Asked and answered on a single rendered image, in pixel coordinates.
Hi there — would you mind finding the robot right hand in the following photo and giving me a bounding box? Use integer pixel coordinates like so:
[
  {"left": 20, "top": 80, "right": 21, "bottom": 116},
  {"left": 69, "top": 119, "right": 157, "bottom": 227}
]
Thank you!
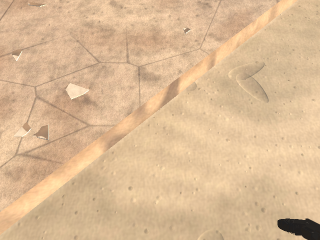
[{"left": 277, "top": 218, "right": 320, "bottom": 240}]

